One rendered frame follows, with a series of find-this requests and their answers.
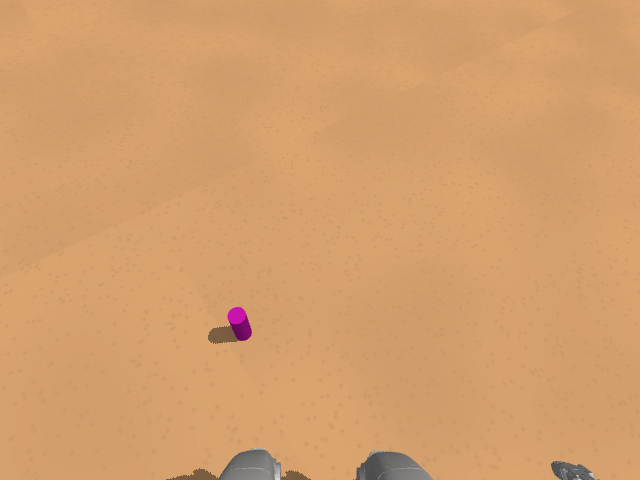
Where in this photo can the right robot hand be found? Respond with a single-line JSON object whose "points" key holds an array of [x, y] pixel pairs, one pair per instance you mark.
{"points": [[567, 471]]}

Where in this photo can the can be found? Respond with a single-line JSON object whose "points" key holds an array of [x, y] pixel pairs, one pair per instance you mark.
{"points": [[239, 322]]}

